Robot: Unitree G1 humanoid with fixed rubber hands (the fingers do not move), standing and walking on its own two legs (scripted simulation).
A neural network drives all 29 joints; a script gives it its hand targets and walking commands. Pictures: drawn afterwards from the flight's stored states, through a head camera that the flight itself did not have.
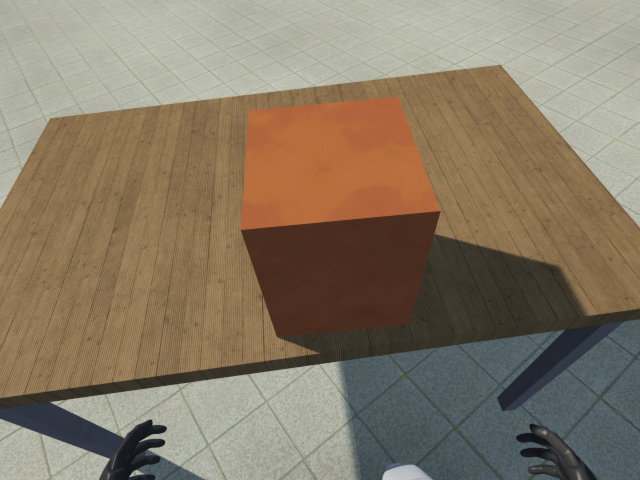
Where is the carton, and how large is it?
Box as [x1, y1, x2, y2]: [241, 97, 440, 336]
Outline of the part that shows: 397,97 249,111 241,231 277,336 408,324 440,210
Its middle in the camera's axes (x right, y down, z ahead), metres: +0.02 -0.03 +0.54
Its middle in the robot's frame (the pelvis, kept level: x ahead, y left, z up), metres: +0.43 -0.02 +0.06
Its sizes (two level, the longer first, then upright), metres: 0.210 0.200 0.250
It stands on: a table, 0.69 m high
